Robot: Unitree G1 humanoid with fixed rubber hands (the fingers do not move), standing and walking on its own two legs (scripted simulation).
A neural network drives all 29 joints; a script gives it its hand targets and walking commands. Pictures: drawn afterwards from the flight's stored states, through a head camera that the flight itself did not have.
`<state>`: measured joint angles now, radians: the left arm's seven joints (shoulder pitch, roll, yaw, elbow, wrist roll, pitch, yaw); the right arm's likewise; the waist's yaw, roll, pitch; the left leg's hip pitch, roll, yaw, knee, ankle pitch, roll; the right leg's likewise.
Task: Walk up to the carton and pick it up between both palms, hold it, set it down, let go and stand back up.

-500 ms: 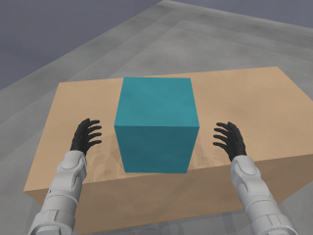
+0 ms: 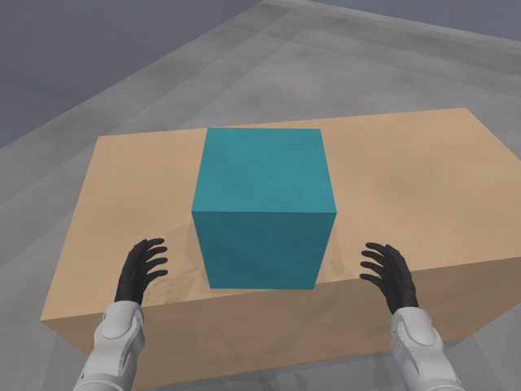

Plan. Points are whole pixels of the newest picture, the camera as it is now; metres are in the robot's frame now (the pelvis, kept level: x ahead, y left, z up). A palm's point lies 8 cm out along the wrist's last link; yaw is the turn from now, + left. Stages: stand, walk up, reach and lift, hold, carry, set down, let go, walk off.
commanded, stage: set down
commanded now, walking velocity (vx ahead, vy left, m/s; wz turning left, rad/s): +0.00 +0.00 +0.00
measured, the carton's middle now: (262, 212) +0.43 +0.02 -0.01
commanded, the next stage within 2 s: let go in 1.38 s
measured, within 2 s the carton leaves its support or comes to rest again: neither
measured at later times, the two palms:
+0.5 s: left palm (126, 340) +0.20 +0.23 -0.04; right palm (404, 345) +0.20 -0.20 -0.04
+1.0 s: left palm (127, 359) +0.18 +0.22 -0.06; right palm (408, 363) +0.18 -0.21 -0.06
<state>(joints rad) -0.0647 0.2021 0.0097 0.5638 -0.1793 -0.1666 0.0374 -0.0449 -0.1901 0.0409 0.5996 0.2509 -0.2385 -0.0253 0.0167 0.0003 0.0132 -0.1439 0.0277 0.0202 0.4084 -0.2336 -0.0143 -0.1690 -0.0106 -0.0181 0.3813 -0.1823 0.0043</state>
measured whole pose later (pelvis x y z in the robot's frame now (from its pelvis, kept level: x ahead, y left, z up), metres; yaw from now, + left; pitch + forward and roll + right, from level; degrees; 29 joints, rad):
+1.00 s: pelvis +0.02 +0.00 +0.00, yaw -1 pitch -5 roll -1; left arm 0.23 0.20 -0.01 0.48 -0.06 -0.05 0.03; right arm 0.20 -0.15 -0.01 0.65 0.09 -0.27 0.00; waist 0.03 0.00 0.09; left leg -0.03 0.04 0.03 0.37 -0.25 -0.02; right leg -0.06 0.00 -0.01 0.34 -0.19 0.00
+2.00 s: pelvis +0.01 +0.00 +0.00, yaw +1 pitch -3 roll -1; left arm 0.17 0.20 0.00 0.56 0.04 0.08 0.00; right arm 0.20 -0.19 -0.04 0.72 -0.03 -0.10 0.02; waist -0.01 0.01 0.07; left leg -0.13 0.04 0.01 0.45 -0.27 -0.02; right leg -0.15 0.00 -0.03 0.41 -0.21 0.01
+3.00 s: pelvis +0.00 +0.00 +0.00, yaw +7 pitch -1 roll -1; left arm 0.36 0.14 0.03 1.09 0.02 0.00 0.03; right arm 0.34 -0.15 -0.01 1.04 -0.01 0.00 -0.02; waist 0.01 0.02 -0.01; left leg -0.23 -0.02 -0.09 0.48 -0.24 -0.01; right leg -0.19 -0.06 -0.13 0.44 -0.23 0.01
